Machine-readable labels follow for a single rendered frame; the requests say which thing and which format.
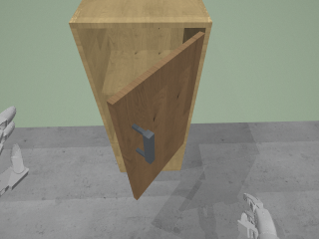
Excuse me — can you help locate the cupboard door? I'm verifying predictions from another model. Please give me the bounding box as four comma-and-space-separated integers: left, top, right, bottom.
106, 31, 205, 200

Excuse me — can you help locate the handle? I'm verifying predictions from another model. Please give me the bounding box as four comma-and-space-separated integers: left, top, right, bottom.
132, 123, 156, 164

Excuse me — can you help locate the robot right hand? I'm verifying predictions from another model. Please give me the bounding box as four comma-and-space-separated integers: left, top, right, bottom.
237, 193, 277, 239

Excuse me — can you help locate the robot left hand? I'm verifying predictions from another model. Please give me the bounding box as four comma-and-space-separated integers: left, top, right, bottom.
0, 106, 29, 197

